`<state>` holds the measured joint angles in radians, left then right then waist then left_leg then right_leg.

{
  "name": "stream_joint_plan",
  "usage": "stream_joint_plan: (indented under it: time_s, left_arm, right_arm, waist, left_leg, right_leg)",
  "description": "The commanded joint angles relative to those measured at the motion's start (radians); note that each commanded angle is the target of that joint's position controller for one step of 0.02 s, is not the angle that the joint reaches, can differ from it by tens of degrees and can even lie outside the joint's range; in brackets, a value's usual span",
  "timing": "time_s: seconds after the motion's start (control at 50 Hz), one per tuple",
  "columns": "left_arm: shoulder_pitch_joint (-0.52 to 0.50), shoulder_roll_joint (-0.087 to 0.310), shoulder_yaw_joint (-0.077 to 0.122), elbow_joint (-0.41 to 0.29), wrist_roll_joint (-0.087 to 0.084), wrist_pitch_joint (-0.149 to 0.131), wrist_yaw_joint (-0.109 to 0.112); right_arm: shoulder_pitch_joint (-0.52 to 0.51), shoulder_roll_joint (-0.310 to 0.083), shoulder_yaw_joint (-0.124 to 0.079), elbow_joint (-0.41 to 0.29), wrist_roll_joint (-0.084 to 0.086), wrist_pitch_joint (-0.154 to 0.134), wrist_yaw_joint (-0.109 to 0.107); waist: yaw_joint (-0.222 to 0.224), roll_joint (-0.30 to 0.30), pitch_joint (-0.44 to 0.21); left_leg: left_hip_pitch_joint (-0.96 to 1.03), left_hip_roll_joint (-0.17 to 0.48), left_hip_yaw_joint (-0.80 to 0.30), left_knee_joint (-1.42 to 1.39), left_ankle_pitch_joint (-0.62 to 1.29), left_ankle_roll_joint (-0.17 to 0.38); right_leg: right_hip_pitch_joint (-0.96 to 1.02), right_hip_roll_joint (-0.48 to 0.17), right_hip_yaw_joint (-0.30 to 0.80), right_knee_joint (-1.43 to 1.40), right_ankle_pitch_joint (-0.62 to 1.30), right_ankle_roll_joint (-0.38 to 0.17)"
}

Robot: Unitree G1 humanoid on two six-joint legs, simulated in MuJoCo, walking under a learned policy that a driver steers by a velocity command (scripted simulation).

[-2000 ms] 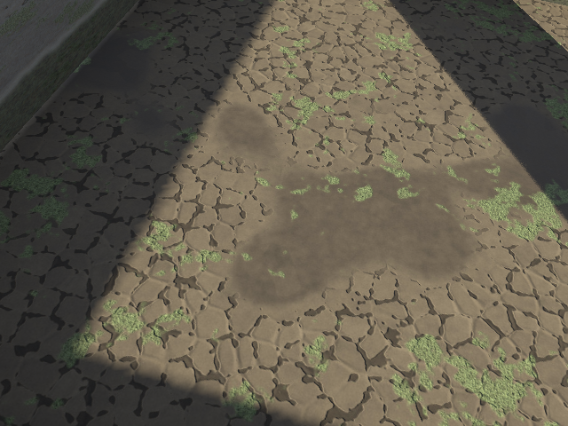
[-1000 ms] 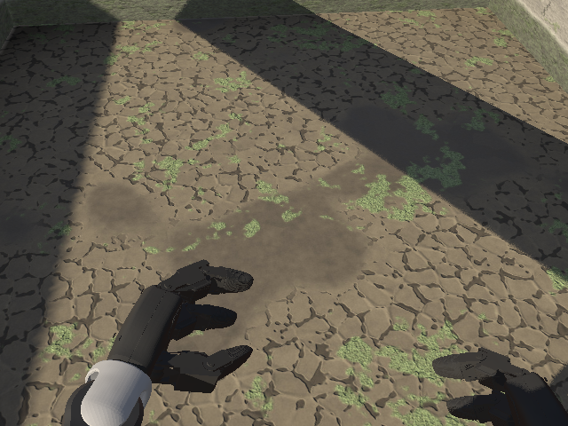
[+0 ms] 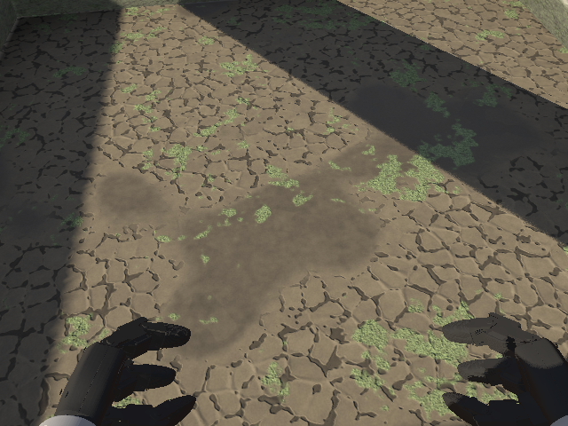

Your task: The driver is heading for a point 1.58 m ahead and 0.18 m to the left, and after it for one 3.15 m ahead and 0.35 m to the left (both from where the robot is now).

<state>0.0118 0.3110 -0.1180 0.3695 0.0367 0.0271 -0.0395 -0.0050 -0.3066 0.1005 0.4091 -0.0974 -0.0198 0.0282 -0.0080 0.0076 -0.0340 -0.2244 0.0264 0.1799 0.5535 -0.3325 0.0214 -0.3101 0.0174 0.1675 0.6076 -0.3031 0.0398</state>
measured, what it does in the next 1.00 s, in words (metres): lifts its right foot, turning left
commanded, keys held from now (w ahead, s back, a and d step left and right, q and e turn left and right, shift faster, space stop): w+shift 0.22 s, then shift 0.06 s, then q+shift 0.52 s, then shift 0.10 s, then e+shift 0.04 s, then shift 0.06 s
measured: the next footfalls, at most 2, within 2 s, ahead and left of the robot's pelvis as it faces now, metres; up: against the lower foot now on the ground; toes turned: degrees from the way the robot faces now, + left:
right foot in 1.30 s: +0.05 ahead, -0.12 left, +0.00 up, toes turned +23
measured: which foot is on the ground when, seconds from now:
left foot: down 0.00-1.00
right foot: down 0.00-0.86, up 0.88-1.00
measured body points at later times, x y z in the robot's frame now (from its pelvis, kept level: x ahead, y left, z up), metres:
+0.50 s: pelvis +0.01 -0.01 +0.01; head -0.01 -0.01 +0.46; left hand +0.26 +0.16 -0.02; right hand +0.16 -0.26 -0.07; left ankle -0.02 +0.10 -0.73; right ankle +0.02 -0.14 -0.73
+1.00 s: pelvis +0.00 +0.01 +0.00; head +0.01 +0.06 +0.45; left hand +0.06 +0.33 -0.12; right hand +0.21 -0.19 -0.07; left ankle -0.01 +0.11 -0.73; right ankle -0.01 -0.15 -0.60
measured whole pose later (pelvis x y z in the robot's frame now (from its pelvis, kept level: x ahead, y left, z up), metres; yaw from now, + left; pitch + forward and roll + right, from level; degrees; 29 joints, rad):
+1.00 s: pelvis +0.00 +0.01 +0.00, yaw +19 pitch +3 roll -2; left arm 0.12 0.34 0.06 0.72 -0.01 0.08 0.07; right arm 0.26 -0.24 0.01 0.51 -0.01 0.12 -0.04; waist -0.02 -0.06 0.02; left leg -0.39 -0.01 -0.04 0.63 -0.28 0.05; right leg -0.58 0.08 0.07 1.37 -0.50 0.03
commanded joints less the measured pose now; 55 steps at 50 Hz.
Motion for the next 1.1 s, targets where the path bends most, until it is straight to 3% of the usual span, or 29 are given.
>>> stream_joint_plan:
  time_s: [0.02,0.12,0.14,0.22,0.28,0.36,0.38,0.42,0.44,0.46,0.5,0.54,0.62,0.68,0.72,0.76,0.78,0.82,0.84,0.86,0.88,0.9,0.92,0.94,0.96,0.98,1.02,1.1]
  left_arm:
    - [-0.122,0.09,0.044,-0.116,-0.007,-0.01,0.003]
    - [-0.173,0.047,0.022,-0.132,-0.009,-0.019,-0.012]
    - [-0.183,0.05,0.023,-0.132,-0.018,-0.023,-0.017]
    - [-0.199,0.047,0.017,-0.123,-0.011,-0.033,-0.023]
    - [-0.146,0.046,0.022,-0.077,-0.017,-0.027,-0.024]
    - [-0.108,0.022,0.029,-0.03,-0.028,-0.017,-0.041]
    - [-0.09,0.008,0.027,-0.011,-0.023,-0.009,-0.035]
    - [-0.081,0.003,0.031,0.016,-0.015,-0.013,-0.027]
    - [-0.066,0.002,0.032,0.029,-0.002,-0.015,-0.021]
    - [-0.06,0.012,0.04,0.039,-0.002,-0.016,-0.013]
    - [-0.038,0.021,0.054,0.054,-0.004,-0.008,0.007]
    - [-0.033,0.027,0.07,0.055,-0.007,-0.01,0.007]
    - [0.038,0.029,0.099,0.097,0.0,0.007,0.021]
    - [0.073,0.057,0.128,0.143,0.004,0.034,0.047]
    - [0.075,0.076,0.145,0.173,0.003,0.039,0.062]
    - [0.061,0.099,0.165,0.201,-0.013,0.037,0.074]
    - [0.055,0.115,0.178,0.22,-0.025,0.039,0.087]
    - [0.011,0.118,0.184,0.233,-0.036,0.044,0.1]
    - [-0.013,0.116,0.184,0.237,-0.045,0.05,0.099]
    - [-0.002,0.092,0.177,0.228,-0.036,0.048,0.095]
    - [-0.082,0.08,0.169,0.186,-0.018,0.039,0.094]
    - [-0.052,0.098,0.185,0.21,-0.043,0.021,0.082]
    - [0.015,0.114,0.195,0.243,-0.061,0.019,0.08]
    - [0.078,0.11,0.198,0.28,-0.059,0.027,0.092]
    - [0.11,0.105,0.202,0.293,-0.05,0.037,0.113]
    - [0.122,0.084,0.196,0.291,-0.044,0.052,0.125]
    - [0.118,0.06,0.183,0.271,-0.033,0.068,0.133]
    - [0.082,0.022,0.154,0.247,-0.031,0.066,0.125]
  right_arm:
    - [-0.11,-0.067,-0.042,-0.085,-0.011,-0.03,-0.009]
    - [-0.112,-0.045,-0.024,-0.094,-0.009,-0.046,-0.004]
    - [-0.11,-0.054,-0.025,-0.093,-0.006,-0.052,-0.007]
    - [-0.078,-0.06,-0.018,-0.098,-0.001,-0.053,-0.017]
    - [0.007,-0.063,-0.018,-0.067,0.017,-0.041,-0.022]
    - [0.065,-0.054,-0.011,-0.011,0.049,-0.015,-0.02]
    - [0.089,-0.065,-0.016,0.01,0.053,-0.003,-0.029]
    - [0.12,-0.067,-0.021,0.039,0.066,0.014,-0.033]
    - [0.14,-0.083,-0.031,0.051,0.07,0.025,-0.031]
    - [0.156,-0.12,-0.052,0.06,0.076,0.036,-0.031]
    - [0.177,-0.15,-0.078,0.068,0.078,0.054,-0.034]
    - [0.165,-0.143,-0.092,0.056,0.074,0.067,-0.025]
    - [0.221,-0.126,-0.118,0.047,0.079,0.115,-0.04]
    - [0.262,-0.093,-0.125,0.031,0.076,0.124,-0.043]
    - [0.26,-0.104,-0.137,0.013,0.08,0.12,-0.035]
    - [0.25,-0.093,-0.143,0.0,0.099,0.126,-0.029]
    - [0.248,-0.077,-0.144,-0.002,0.113,0.139,-0.036]
    - [0.301,-0.059,-0.146,0.017,0.114,0.152,-0.045]
    - [0.367,-0.051,-0.149,0.043,0.105,0.152,-0.048]
    - [0.413,-0.125,-0.17,0.045,0.088,0.153,-0.059]
    - [0.464,-0.22,-0.191,0.029,0.073,0.149,-0.057]
    - [0.446,-0.195,-0.176,0.019,0.044,0.134,-0.055]
    - [0.355,-0.153,-0.164,0.022,0.048,0.128,-0.064]
    - [0.279,-0.105,-0.15,0.022,0.069,0.124,-0.073]
    - [0.23,-0.087,-0.142,0.021,0.097,0.118,-0.079]
    - [0.203,-0.073,-0.131,0.022,0.103,0.115,-0.081]
    - [0.218,-0.064,-0.126,0.034,0.088,0.109,-0.084]
    - [0.28,-0.043,-0.124,0.076,0.081,0.115,-0.094]
  waist:
    - [0.0,-0.036,-0.186]
    - [0.006,-0.072,-0.139]
    - [0.006,-0.065,-0.129]
    - [0.002,-0.057,-0.103]
    - [-0.011,-0.084,-0.11]
    - [0.002,-0.095,-0.018]
    - [0.008,-0.06,0.01]
    - [0.011,-0.069,0.028]
    - [0.015,-0.068,0.016]
    - [0.012,-0.051,0.009]
    - [0.009,0.001,-0.015]
    - [0.006,-0.008,-0.05]
    - [-0.007,-0.051,-0.062]
    - [-0.019,-0.175,-0.08]
    - [-0.013,-0.171,-0.102]
    - [-0.019,-0.131,-0.078]
    - [-0.027,-0.142,-0.052]
    - [-0.057,-0.105,-0.03]
    - [-0.087,-0.045,-0.027]
    - [-0.078,0.185,-0.033]
    - [-0.133,0.4,-0.044]
    - [-0.108,0.245,-0.101]
    - [-0.049,0.174,-0.078]
    - [-0.014,0.121,-0.063]
    - [0.009,0.11,-0.049]
    - [0.026,0.119,-0.057]
    - [0.029,0.098,-0.068]
    - [-0.001,0.084,-0.099]
  left_leg:
    - [0.234,0.154,-0.104,-0.033,0.322,-0.002]
    - [0.202,0.15,-0.107,-0.068,0.125,-0.017]
    - [0.198,0.149,-0.106,-0.077,0.098,-0.019]
    - [0.202,0.156,-0.11,-0.103,0.063,-0.014]
    - [0.218,0.151,-0.11,-0.113,0.012,0.0]
    - [0.127,0.154,-0.139,-0.223,-0.075,0.031]
    - [0.135,0.157,-0.147,-0.256,-0.06,0.047]
    - [0.134,0.145,-0.18,-0.275,0.002,0.064]
    - [0.155,0.136,-0.21,-0.269,0.038,0.074]
    - [0.161,0.13,-0.227,-0.257,0.074,0.087]
    - [0.145,0.126,-0.259,-0.231,0.119,0.11]
    - [0.099,0.113,-0.286,-0.177,0.134,0.112]
    - [-0.027,0.063,-0.31,0.01,0.185,0.09]
    - [-0.229,0.004,-0.265,0.192,-0.004,0.029]
    - [-0.307,0.016,-0.257,0.334,-0.179,0.013]
    - [-0.306,0.052,-0.269,0.358,-0.195,0.014]
    - [-0.306,0.065,-0.252,0.326,-0.195,0.021]
    - [-0.18,0.044,-0.215,0.197,-0.113,0.053]
    - [-0.074,0.013,-0.206,0.068,0.031,0.089]
    - [0.05,0.118,-0.433,-0.067,0.394,0.182]
    - [0.129,0.297,-0.81,-0.206,0.61,0.367]
    - [0.098,0.314,-0.793,-0.2,0.548,0.401]
    - [0.034,0.288,-0.636,-0.155,0.562,0.36]
    - [-0.01,0.243,-0.517,-0.141,0.548,0.302]
    - [-0.039,0.216,-0.469,-0.13,0.572,0.262]
    - [-0.061,0.195,-0.427,-0.133,0.589,0.241]
    - [-0.029,0.194,-0.413,-0.14,0.614,0.253]
    - [0.102,0.213,-0.43,-0.128,0.532,0.267]
  right_leg:
    - [-0.092,-0.087,0.063,-0.034,0.364,-0.05]
    - [-0.109,-0.086,0.132,-0.105,0.273,-0.054]
    - [-0.113,-0.085,0.143,-0.115,0.247,-0.053]
    - [-0.128,-0.078,0.161,-0.136,0.191,-0.053]
    - [-0.114,-0.078,0.194,-0.153,0.179,-0.067]
    - [-0.054,-0.082,0.199,-0.213,-0.002,-0.054]
    - [-0.061,-0.082,0.18,-0.227,0.019,-0.054]
    - [-0.03,-0.082,0.139,-0.235,0.091,-0.054]
    - [-0.025,-0.077,0.105,-0.222,0.124,-0.063]
    - [-0.023,-0.064,0.068,-0.189,0.157,-0.067]
    - [-0.003,-0.048,0.003,-0.129,0.199,-0.067]
    - [0.033,-0.055,-0.034,-0.077,0.25,-0.078]
    - [0.101,-0.091,-0.066,-0.043,0.461,-0.135]
    - [0.239,-0.218,0.025,-0.088,0.706,-0.254]
    - [0.263,-0.347,0.096,-0.115,0.762,-0.331]
    - [0.215,-0.378,0.063,-0.129,0.69,-0.32]
    - [0.205,-0.376,0.023,-0.146,0.637,-0.306]
    - [0.106,-0.321,-0.061,-0.109,0.504,-0.247]
    - [0.039,-0.251,-0.13,-0.022,0.39,-0.196]
    - [-0.116,-0.105,-0.26,0.22,0.133,-0.094]
    - [-0.384,0.096,-0.254,0.555,-0.376,-0.021]
    - [-0.41,0.065,-0.065,0.773,-0.382,-0.004]
    - [-0.4,0.045,-0.049,0.871,-0.309,0.001]
    - [-0.372,0.044,-0.045,0.879,-0.251,-0.002]
    - [-0.344,0.038,-0.032,0.867,-0.198,-0.004]
    - [-0.303,0.049,-0.033,0.865,-0.169,-0.014]
    - [-0.277,0.068,-0.04,0.793,-0.141,-0.007]
    - [-0.287,0.042,-0.024,0.544,-0.167,0.001]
